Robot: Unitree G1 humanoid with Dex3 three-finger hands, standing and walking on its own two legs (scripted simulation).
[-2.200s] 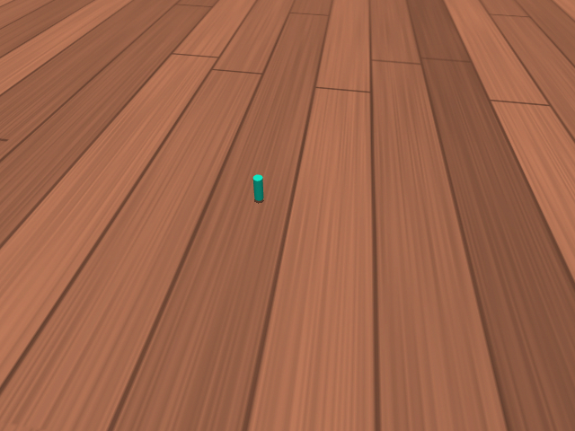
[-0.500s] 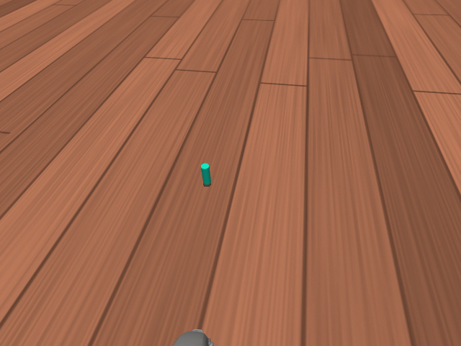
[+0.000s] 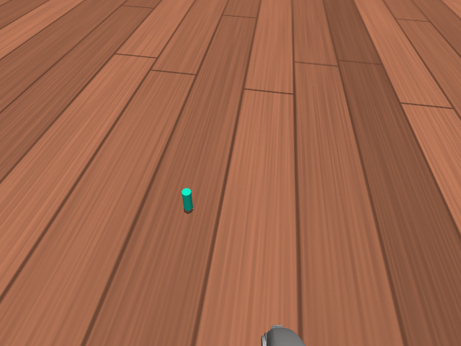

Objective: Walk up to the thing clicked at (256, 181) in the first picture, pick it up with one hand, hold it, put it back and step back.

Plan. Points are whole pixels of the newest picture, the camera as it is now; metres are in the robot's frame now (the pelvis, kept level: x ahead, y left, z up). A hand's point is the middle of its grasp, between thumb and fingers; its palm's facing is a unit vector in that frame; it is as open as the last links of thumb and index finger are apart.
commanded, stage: walk up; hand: left
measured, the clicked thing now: (187, 199) +0.90 +0.20 -0.70
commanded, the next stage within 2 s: none
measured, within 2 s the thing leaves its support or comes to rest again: neither
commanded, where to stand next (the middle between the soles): +0.50 +0.03 m, yaw -1 degrees
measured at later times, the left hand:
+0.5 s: hand (100, 312) +0.21 +0.26 -0.13, palm faces -0.02 -0.92 -0.39, open 7.4 cm
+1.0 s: hand (116, 215) +0.44 +0.29 -0.14, palm faces -0.12 -0.92 -0.38, open 7.4 cm
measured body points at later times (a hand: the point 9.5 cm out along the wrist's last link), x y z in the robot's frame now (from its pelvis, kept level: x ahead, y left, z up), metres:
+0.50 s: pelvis +0.19 -0.02 +0.00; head +0.21 -0.03 +0.45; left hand +0.22 +0.31 -0.10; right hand +0.27 -0.34 -0.12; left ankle +0.30 +0.14 -0.71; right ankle +0.18 -0.15 -0.74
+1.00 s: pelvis +0.35 +0.02 -0.01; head +0.38 +0.01 +0.44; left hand +0.45 +0.34 -0.11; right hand +0.37 -0.30 -0.12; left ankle +0.32 +0.13 -0.74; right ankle +0.46 -0.12 -0.72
